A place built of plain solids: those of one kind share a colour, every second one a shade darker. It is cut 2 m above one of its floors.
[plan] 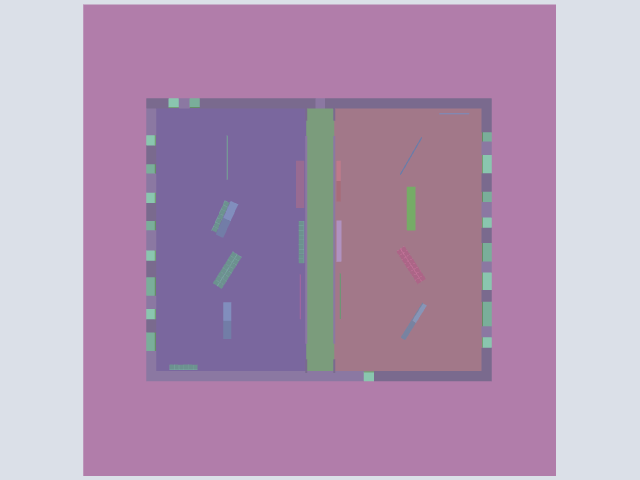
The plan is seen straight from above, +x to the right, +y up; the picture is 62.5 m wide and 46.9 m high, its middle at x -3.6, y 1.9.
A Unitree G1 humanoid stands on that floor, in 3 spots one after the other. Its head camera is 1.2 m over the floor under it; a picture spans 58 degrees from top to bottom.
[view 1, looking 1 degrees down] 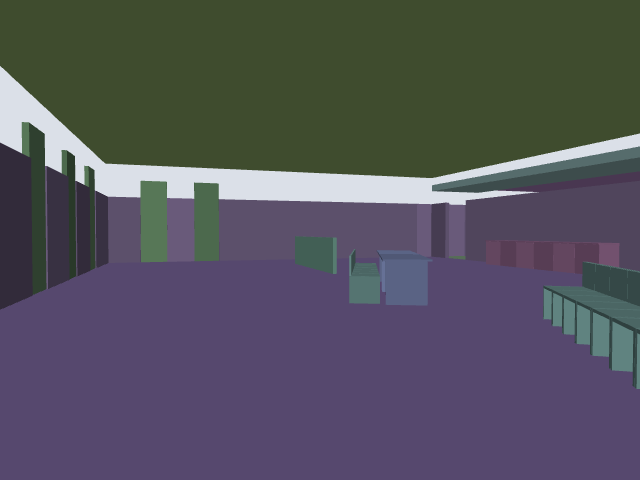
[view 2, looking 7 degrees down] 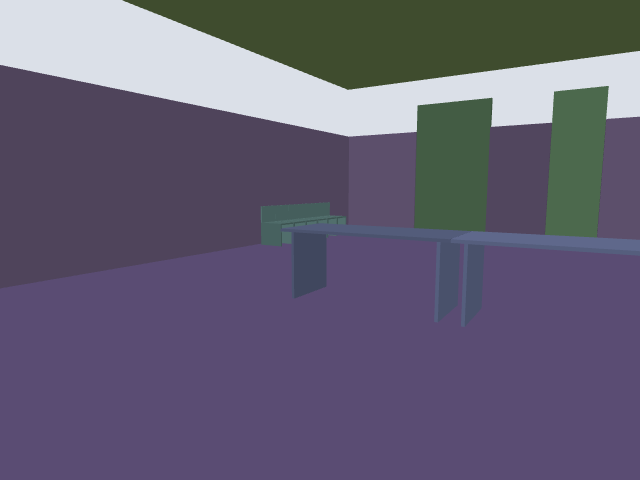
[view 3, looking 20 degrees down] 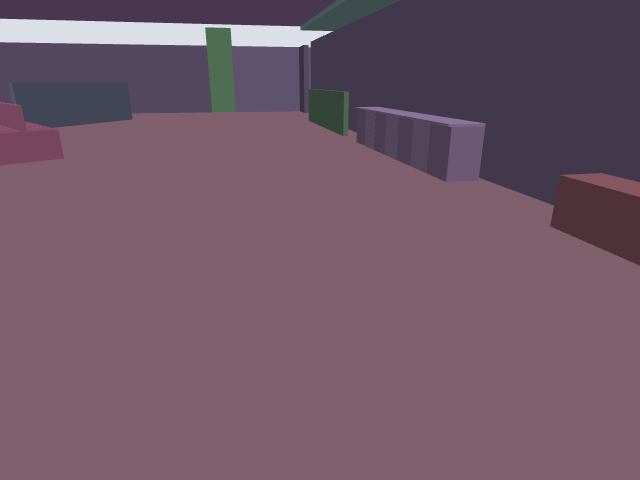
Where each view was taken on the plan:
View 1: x -16.94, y -3.97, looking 72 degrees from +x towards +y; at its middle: rail_bars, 13.65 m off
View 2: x -8.60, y -5.00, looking -148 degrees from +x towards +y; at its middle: table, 5.05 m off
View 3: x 1.18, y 8.80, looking -102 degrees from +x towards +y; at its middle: floor_store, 3.51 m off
